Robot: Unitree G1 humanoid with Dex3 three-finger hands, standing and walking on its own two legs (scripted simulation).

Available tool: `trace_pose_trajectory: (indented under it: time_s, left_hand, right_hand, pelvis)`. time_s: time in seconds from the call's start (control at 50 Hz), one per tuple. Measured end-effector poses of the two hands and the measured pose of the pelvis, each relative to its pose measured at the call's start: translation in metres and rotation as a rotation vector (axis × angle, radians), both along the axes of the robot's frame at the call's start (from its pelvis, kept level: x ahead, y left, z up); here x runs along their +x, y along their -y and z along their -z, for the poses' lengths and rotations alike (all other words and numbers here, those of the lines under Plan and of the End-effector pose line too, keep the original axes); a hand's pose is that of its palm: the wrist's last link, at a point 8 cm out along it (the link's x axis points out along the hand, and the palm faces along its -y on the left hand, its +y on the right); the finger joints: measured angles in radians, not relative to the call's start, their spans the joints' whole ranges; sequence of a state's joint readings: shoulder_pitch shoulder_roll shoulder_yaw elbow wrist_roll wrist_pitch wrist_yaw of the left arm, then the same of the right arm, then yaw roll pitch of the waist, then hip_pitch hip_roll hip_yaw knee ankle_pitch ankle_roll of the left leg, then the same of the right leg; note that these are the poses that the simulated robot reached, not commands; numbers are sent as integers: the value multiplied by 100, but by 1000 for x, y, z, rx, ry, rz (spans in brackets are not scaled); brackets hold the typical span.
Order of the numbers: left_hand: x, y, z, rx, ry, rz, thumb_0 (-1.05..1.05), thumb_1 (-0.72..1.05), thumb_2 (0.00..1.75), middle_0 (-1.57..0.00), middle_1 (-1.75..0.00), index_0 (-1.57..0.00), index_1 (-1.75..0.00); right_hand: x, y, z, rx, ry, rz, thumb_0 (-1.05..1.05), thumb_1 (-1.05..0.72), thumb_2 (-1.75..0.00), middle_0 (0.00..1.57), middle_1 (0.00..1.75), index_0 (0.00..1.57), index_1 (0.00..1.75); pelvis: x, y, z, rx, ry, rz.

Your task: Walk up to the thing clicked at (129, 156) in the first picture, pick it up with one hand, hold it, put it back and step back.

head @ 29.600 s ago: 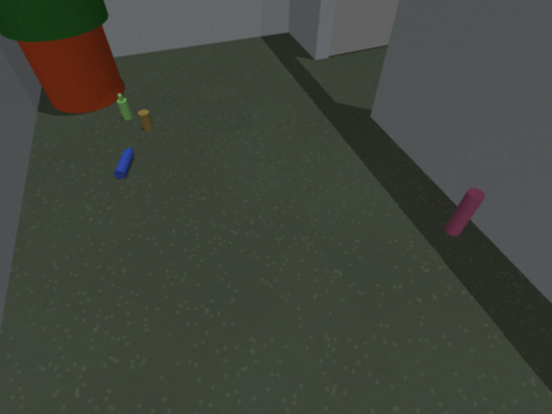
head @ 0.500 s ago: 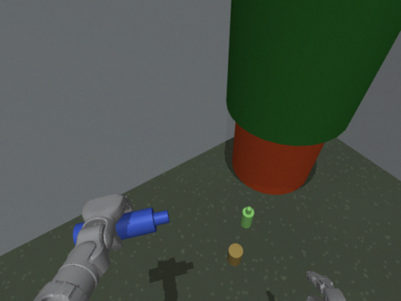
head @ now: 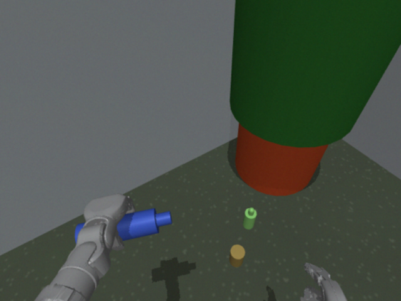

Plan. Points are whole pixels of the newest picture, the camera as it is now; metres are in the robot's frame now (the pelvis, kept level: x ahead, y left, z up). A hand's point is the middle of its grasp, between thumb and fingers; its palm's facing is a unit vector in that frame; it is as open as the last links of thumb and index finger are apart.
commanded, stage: hold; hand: left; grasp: from above
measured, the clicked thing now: (126, 226) +0.30 +0.20 -0.07
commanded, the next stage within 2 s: crouch in 0.28 s
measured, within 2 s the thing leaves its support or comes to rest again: neither
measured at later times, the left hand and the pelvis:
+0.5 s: hand (113, 225) +0.30 +0.22 -0.05, palm faces -0.43 -0.12 -0.89, open 8.7 cm; pelvis +0.01 +0.00 +0.00, yaw +0 degrees
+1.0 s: hand (131, 244) +0.32 +0.23 -0.23, palm faces -0.41 -0.01 -0.91, open 8.7 cm; pelvis -0.03 +0.01 -0.11, yaw +0 degrees
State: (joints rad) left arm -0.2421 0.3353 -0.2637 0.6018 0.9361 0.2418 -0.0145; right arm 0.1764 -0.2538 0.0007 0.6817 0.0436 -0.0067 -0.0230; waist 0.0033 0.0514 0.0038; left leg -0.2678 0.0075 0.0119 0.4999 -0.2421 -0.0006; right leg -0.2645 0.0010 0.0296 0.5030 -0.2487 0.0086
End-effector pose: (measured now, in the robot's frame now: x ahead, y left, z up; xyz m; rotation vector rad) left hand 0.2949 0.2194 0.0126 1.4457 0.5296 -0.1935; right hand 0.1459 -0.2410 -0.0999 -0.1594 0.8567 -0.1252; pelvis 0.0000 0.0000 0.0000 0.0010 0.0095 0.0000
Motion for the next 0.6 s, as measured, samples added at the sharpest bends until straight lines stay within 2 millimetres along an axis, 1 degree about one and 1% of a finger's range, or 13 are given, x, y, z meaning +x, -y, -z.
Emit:
trace_pose_trajectory:
  time_s: [0.18, 0.28, 0.5, 0.6]
  left_hand:
    - [11, -4, -6, 11, 14, -11, 0, 16, 36, -86, -37, -86, -38]
    - [14, -3, -6, -3, 7, -5, 0, 16, 37, -86, -37, -86, -38]
    - [9, -5, 0, 5, 5, 20, 0, 16, 36, -86, -37, -85, -38]
    - [5, -8, 13, 21, 7, 22, 0, 17, 35, -86, -36, -86, -36]
  right_hand:
    - [-2, 2, 3, 1, -24, 12, 1, -89, -90, 21, 30, 20, 30]
    - [-4, 5, 2, -4, -31, 24, 1, -89, -90, 21, 30, 20, 30]
    - [-5, 4, 0, -7, -42, 28, 1, -89, -90, 20, 30, 20, 30]
    - [-8, 3, 1, -3, -52, 26, 1, -88, -90, 21, 30, 20, 30]
  pelvis:
    - [5, 1, -1, 0, -1, -2]
    - [7, 0, -1, -1, -2, -1]
    - [8, -3, -2, -2, -3, 2]
    - [6, -3, -1, -2, -9, -2]
